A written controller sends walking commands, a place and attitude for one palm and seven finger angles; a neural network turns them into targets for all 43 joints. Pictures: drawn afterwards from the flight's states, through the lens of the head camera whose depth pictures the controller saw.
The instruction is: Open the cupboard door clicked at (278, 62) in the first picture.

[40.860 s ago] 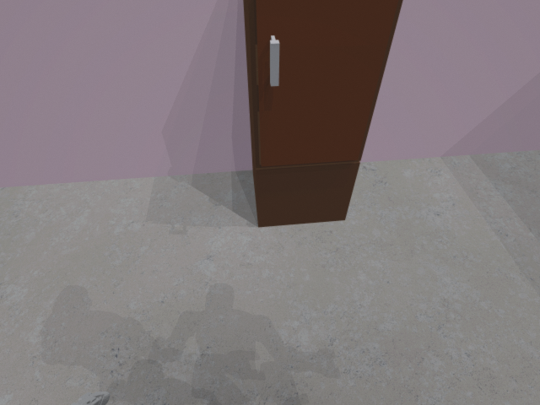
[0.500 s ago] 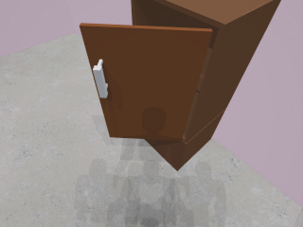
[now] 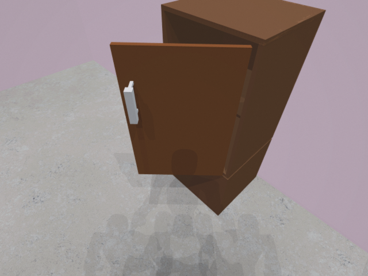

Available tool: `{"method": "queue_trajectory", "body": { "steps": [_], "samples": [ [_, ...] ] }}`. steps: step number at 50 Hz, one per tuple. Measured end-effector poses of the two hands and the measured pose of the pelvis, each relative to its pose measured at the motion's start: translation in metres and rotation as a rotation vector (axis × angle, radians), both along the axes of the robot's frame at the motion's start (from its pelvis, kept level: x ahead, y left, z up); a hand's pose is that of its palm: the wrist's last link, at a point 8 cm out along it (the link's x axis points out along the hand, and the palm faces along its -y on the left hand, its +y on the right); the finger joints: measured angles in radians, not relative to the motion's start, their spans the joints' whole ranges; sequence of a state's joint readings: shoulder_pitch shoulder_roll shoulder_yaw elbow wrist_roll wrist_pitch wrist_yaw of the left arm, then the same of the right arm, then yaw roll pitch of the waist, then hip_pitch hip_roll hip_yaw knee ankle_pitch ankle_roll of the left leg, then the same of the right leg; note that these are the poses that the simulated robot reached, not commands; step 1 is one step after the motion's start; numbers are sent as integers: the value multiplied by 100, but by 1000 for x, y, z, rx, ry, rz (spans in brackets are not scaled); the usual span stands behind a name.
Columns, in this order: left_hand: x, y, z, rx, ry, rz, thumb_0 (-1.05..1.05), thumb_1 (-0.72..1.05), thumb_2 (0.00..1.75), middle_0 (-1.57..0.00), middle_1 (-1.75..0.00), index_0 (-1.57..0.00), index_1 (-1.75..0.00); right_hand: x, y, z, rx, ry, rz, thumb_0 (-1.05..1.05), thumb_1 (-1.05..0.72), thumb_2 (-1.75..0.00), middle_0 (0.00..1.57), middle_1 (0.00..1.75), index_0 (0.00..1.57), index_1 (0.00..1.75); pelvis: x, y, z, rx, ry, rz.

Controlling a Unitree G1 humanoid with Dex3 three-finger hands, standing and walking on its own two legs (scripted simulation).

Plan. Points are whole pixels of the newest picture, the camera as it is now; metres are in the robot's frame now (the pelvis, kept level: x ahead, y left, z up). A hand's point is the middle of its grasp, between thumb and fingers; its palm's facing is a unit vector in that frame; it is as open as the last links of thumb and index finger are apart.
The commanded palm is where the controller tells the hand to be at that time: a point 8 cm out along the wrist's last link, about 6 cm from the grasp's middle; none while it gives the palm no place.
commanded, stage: come to a stop and stand still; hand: left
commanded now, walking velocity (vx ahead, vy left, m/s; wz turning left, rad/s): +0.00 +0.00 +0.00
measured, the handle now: (132, 102) +0.59 +0.20 +0.06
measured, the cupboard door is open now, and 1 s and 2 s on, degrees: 45 45 45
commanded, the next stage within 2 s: look again from close up in 0.10 s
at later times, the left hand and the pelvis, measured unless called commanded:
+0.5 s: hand out of the picture +0.01 +0.19 -0.17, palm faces +0.00 -0.98 -0.21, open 7.4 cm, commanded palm none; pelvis +0.01 +0.01 +0.00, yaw +0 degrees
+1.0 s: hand out of the picture +0.00 +0.16 -0.18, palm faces +0.02 -0.99 -0.15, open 7.4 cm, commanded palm none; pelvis +0.03 +0.00 +0.00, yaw -1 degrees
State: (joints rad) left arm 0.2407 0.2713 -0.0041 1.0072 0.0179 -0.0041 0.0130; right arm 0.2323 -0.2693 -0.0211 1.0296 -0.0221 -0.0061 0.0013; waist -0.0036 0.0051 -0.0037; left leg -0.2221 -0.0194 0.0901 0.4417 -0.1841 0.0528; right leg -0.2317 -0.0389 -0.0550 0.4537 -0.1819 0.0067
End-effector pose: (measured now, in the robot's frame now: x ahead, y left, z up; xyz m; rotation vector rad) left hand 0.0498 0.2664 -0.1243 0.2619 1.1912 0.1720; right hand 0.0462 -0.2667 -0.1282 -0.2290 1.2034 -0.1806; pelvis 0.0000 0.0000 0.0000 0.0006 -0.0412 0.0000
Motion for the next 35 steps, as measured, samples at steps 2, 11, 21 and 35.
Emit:
{"method": "queue_trajectory", "body": {
  "steps": [2, 11, 21, 35],
  "samples": [
    [-6, -1, -2, -8, 19, 3, 1, 91, 90, -20, -30, -20, -30, -2, 0, 1, -4, 10, -1, 0, -90, -90, 20, 30, 20, 30, -1, 1, 1, -1, 1, 1],
    [-34, -9, -11, -41, 110, 29, 1, 91, 90, -20, -30, -20, -30, -14, 4, 0, -3, 73, -9, 0, -90, -90, 20, 30, 20, 30, 0, 2, 3, -3, 8, 5],
    [-47, -22, -16, -71, 162, 48, 1, 91, 90, -20, -30, -20, -30, -18, 24, -5, 37, 113, -22, 0, -90, -90, 20, 30, 20, 30, 5, 4, 4, -4, 6, 4],
    [-48, -45, -20, -121, 179, 61, 1, 91, 90, -20, -30, -20, -30, -28, 51, -11, 90, 152, -55, 1, -92, -90, 20, 30, 20, 30, 12, 8, 4, -2, 11, -3]
  ]
}}
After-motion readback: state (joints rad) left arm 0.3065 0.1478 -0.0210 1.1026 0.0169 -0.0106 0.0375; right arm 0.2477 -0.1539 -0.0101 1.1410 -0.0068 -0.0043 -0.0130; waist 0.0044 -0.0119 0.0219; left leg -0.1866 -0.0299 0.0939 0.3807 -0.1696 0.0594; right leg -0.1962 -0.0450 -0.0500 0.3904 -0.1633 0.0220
